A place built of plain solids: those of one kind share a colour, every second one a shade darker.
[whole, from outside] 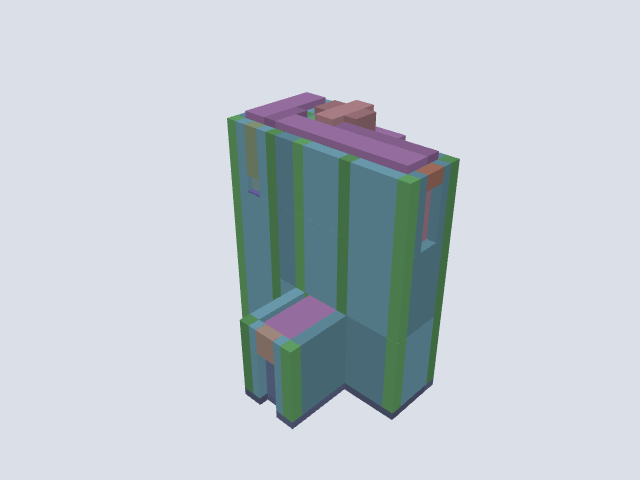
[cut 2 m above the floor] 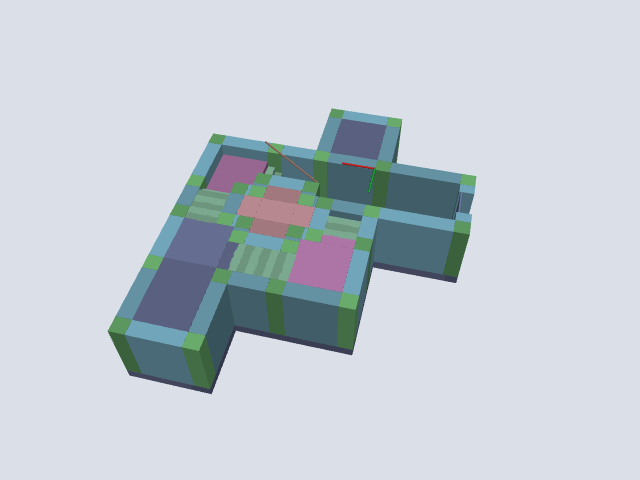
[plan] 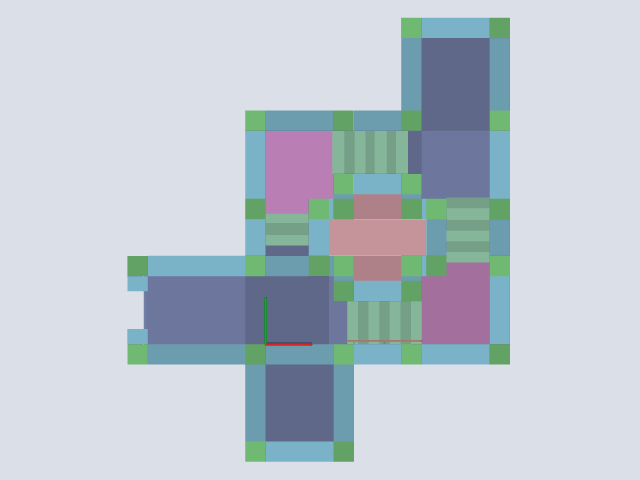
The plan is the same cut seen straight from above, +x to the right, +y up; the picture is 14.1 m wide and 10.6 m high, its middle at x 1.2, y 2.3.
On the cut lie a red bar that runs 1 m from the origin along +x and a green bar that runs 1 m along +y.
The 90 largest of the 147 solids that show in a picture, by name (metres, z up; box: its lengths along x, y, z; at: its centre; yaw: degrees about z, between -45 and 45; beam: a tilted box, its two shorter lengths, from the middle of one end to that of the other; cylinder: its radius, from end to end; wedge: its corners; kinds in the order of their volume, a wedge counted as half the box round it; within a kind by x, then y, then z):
{
 "wall_1": {"box": [2.15, 0.45, 2.99], "at": [-1.52, -0.23, 1.49]},
 "wall_2": {"box": [2.15, 0.45, 2.99], "at": [-1.52, 1.73, 1.49]},
 "wall_3": {"box": [0.45, 1.7, 2.99], "at": [-0.23, -1.3, 1.49]},
 "wall_4": {"box": [0.45, 1.7, 2.99], "at": [-0.23, -1.3, 4.48]},
 "wall_5": {"box": [0.45, 1.7, 2.51], "at": [-0.23, -1.3, 7.23]},
 "wall_6": {"box": [0.45, 1.5, 2.99], "at": [-0.23, 0.75, 4.48]},
 "wall_7": {"box": [0.45, 1.5, 2.51], "at": [-0.23, 0.75, 7.23]},
 "wall_8": {"box": [0.45, 0.81, 2.99], "at": [-0.23, 2.35, 1.49]},
 "wall_9": {"box": [0.45, 0.81, 2.99], "at": [-0.23, 2.35, 4.48]},
 "wall_10": {"box": [0.45, 0.81, 2.51], "at": [-0.23, 2.35, 7.23]},
 "wall_11": {"box": [0.45, 1.5, 2.99], "at": [-0.23, 3.96, 1.49]},
 "wall_12": {"box": [0.45, 1.5, 2.99], "at": [-0.23, 3.96, 4.48]},
 "wall_13": {"box": [0.95, 0.45, 2.99], "at": [0.47, 1.73, 1.49]},
 "wall_14": {"box": [1.5, 0.45, 2.99], "at": [0.75, -2.38, 1.49]},
 "wall_15": {"box": [1.5, 0.45, 2.99], "at": [0.75, -2.38, 4.48]},
 "wall_16": {"box": [1.5, 0.45, 2.99], "at": [0.75, -0.23, 1.49]},
 "wall_17": {"box": [1.5, 0.45, 2.99], "at": [0.75, 4.93, 1.49]},
 "wall_18": {"box": [0.45, 0.81, 2.99], "at": [1.18, 2.35, 1.49]},
 "wall_19": {"box": [0.45, 1.7, 2.99], "at": [1.73, -1.3, 1.49]},
 "wall_20": {"box": [1.05, 0.45, 2.99], "at": [2.47, -0.23, 1.49]},
 "wall_21": {"box": [1.05, 0.45, 2.99], "at": [2.47, 1.18, 1.49]},
 "wall_22": {"box": [1.05, 0.45, 2.99], "at": [2.47, 3.54, 1.49]},
 "wall_23": {"box": [1.05, 0.45, 2.99], "at": [2.47, 4.93, 1.49]},
 "wall_24": {"box": [0.45, 1.6, 2.99], "at": [3.22, 5.96, 1.49]},
 "wall_25": {"box": [0.45, 0.81, 2.99], "at": [3.77, 2.35, 1.49]},
 "wall_26": {"box": [1.5, 0.45, 2.99], "at": [4.2, -0.23, 1.49]},
 "wall_27": {"box": [1.5, 0.45, 2.99], "at": [4.2, 6.99, 1.49]},
 "wall_28": {"box": [0.45, 1.5, 2.99], "at": [5.17, 0.75, 1.49]},
 "wall_29": {"box": [0.45, 0.81, 2.99], "at": [5.17, 2.35, 1.49]},
 "wall_30": {"box": [0.45, 1.5, 2.99], "at": [5.17, 3.96, 1.49]},
 "wall_31": {"box": [0.45, 1.6, 2.99], "at": [5.17, 5.96, 1.49]},
 "floor_slab_1": {"box": [2.25, 2.4, 0.3], "at": [-1.57, 0.75, -0.15]},
 "floor_slab_2": {"box": [1.85, 7.76, 0.3], "at": [0.47, 1.28, -0.15]},
 "floor_slab_3": {"box": [1.5, 1.7, 5.97], "at": [0.75, -1.3, 2.98]},
 "floor_slab_4": {"box": [0.55, 4.55, 0.3], "at": [1.68, -0.33, -0.15]},
 "floor_slab_5": {"box": [0.55, 4.45, 0.3], "at": [3.27, 4.99, -0.15]},
 "floor_slab_6": {"box": [0.33, 0.95, 2.99], "at": [3.28, 4.24, 1.49]},
 "floor_slab_7": {"box": [1.5, 1.5, 2.99], "at": [4.2, 3.96, 1.49]},
 "floor_slab_8": {"box": [1.5, 2.05, 2.99], "at": [4.2, 5.73, 1.49]},
 "floor_slab_9": {"box": [1.85, 7.66, 0.3], "at": [4.47, 3.38, -0.15]},
 "core_fill_1": {"box": [0.55, 0.81, 8.73], "at": [1.68, 2.35, 4.37]},
 "core_fill_2": {"box": [1.05, 0.55, 8.73], "at": [2.47, 1.68, 4.37]},
 "core_fill_3": {"box": [1.05, 0.81, 8.73], "at": [2.47, 2.35, 4.37]},
 "core_fill_4": {"box": [1.05, 0.55, 8.73], "at": [2.47, 3.04, 4.37]},
 "core_fill_5": {"box": [0.55, 0.81, 8.73], "at": [3.27, 2.35, 4.37]},
 "roof_slab_1": {"box": [2.6, 1.5, 0.25], "at": [-1.3, 0.75, 2.64]},
 "roof_slab_2": {"box": [0.95, 5.36, 0.25], "at": [0.47, 0.53, 8.61]},
 "roof_slab_3": {"box": [1.5, 0.55, 1.64], "at": [0.75, 3.48, 7.91]},
 "roof_slab_4": {"box": [3.0, 0.95, 1.64], "at": [1.5, 4.24, 7.91]},
 "roof_slab_5": {"box": [0.95, 5.26, 1.84], "at": [4.47, 4.13, 6.42]},
 "landing_slab_1": {"box": [0.95, 0.33, 4.58], "at": [0.47, 3.05, 2.29]},
 "landing_slab_2": {"box": [1.5, 1.5, 4.58], "at": [0.75, 3.96, 2.29]},
 "landing_slab_3": {"box": [1.5, 1.5, 1.59], "at": [4.2, 0.75, 0.8]},
 "wallpost_1": {"box": [0.45, 0.45, 2.99], "at": [-2.83, -0.23, 1.49]},
 "wallpost_2": {"box": [0.45, 0.45, 2.99], "at": [-2.83, 1.73, 1.49]},
 "wallpost_3": {"box": [0.45, 0.45, 2.99], "at": [-0.23, -2.38, 1.49]},
 "wallpost_4": {"box": [0.45, 0.45, 2.99], "at": [-0.23, -0.23, 1.49]},
 "wallpost_5": {"box": [0.45, 0.45, 2.99], "at": [-0.23, 1.73, 1.49]},
 "wallpost_6": {"box": [0.45, 0.45, 2.99], "at": [-0.23, 2.98, 1.49]},
 "wallpost_7": {"box": [0.45, 0.45, 2.99], "at": [-0.23, 4.93, 1.49]},
 "wallpost_8": {"box": [0.45, 0.45, 2.99], "at": [1.18, 1.73, 1.49]},
 "wallpost_9": {"box": [0.45, 0.45, 2.99], "at": [1.18, 2.98, 1.49]},
 "wallpost_10": {"box": [0.45, 0.45, 2.99], "at": [1.73, -2.38, 1.49]},
 "wallpost_11": {"box": [0.45, 0.45, 2.99], "at": [1.73, -0.23, 1.49]},
 "wallpost_12": {"box": [0.45, 0.45, 2.99], "at": [1.73, 1.18, 1.49]},
 "wallpost_13": {"box": [0.45, 0.45, 2.99], "at": [1.73, 1.73, 1.49]},
 "wallpost_14": {"box": [0.45, 0.45, 2.99], "at": [1.73, 2.98, 1.49]},
 "wallpost_15": {"box": [0.45, 0.45, 2.99], "at": [1.73, 3.54, 1.49]},
 "wallpost_16": {"box": [0.45, 0.45, 2.99], "at": [1.73, 4.93, 1.49]},
 "wallpost_17": {"box": [0.45, 0.45, 2.99], "at": [3.22, -0.23, 1.49]},
 "wallpost_18": {"box": [0.45, 0.45, 2.99], "at": [3.22, 1.18, 1.49]},
 "wallpost_19": {"box": [0.45, 0.45, 2.99], "at": [3.22, 1.73, 1.49]},
 "wallpost_20": {"box": [0.45, 0.45, 2.99], "at": [3.22, 2.98, 1.49]},
 "wallpost_21": {"box": [0.45, 0.45, 2.99], "at": [3.22, 3.54, 1.49]},
 "wallpost_22": {"box": [0.45, 0.45, 2.99], "at": [3.22, 4.93, 1.49]},
 "wallpost_23": {"box": [0.45, 0.45, 2.99], "at": [3.22, 6.99, 1.49]},
 "wallpost_24": {"box": [0.45, 0.45, 2.99], "at": [3.77, 1.73, 1.49]},
 "wallpost_25": {"box": [0.45, 0.45, 2.99], "at": [3.77, 2.98, 1.49]},
 "tread_slab_1": {"box": [0.95, 0.27, 5.17], "at": [0.47, 2.31, 2.59]},
 "tread_slab_2": {"box": [0.95, 0.27, 4.98], "at": [0.47, 2.54, 2.49]},
 "tread_slab_3": {"box": [0.95, 0.27, 4.78], "at": [0.47, 2.78, 2.39]},
 "tread_slab_4": {"box": [0.27, 0.95, 4.38], "at": [1.6, 4.24, 2.19]},
 "tread_slab_5": {"box": [0.27, 0.95, 4.18], "at": [1.84, 4.24, 2.09]},
 "tread_slab_6": {"box": [0.27, 0.95, 3.98], "at": [2.07, 4.24, 1.99]},
 "tread_slab_7": {"box": [0.27, 0.95, 3.78], "at": [2.31, 4.24, 1.89]},
 "tread_slab_8": {"box": [0.27, 0.95, 3.58], "at": [2.54, 4.24, 1.79]},
 "tread_slab_9": {"box": [0.27, 0.95, 3.38], "at": [2.78, 4.24, 1.69]},
 "tread_slab_10": {"box": [0.27, 0.95, 3.18], "at": [3.01, 4.24, 1.59]},
 "tread_slab_11": {"box": [0.95, 0.27, 2.59], "at": [4.47, 2.87, 1.29]},
 "tread_slab_12": {"box": [0.95, 0.27, 2.79], "at": [4.47, 3.11, 1.39]}
}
